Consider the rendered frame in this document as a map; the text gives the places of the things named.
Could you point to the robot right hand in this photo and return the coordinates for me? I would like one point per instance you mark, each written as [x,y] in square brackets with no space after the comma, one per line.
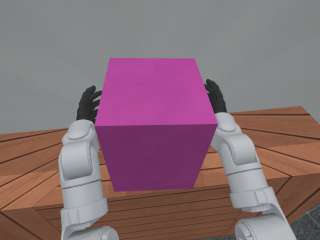
[215,96]

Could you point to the robot right forearm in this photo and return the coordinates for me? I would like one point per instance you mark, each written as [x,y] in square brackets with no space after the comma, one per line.
[249,189]

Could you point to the left robot upper arm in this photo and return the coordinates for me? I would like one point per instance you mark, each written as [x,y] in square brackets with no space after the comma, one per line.
[97,233]

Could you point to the robot left forearm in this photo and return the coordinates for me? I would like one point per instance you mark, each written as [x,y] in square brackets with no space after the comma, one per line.
[80,174]

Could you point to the pedestal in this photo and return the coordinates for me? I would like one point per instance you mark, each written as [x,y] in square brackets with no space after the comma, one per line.
[286,141]

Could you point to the right robot upper arm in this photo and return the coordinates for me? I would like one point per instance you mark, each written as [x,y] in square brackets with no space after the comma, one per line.
[263,227]

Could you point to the carton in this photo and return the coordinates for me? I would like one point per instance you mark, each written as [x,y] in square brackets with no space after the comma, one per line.
[154,123]

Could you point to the robot left hand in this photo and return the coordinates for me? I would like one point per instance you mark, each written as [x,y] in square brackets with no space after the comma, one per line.
[87,105]

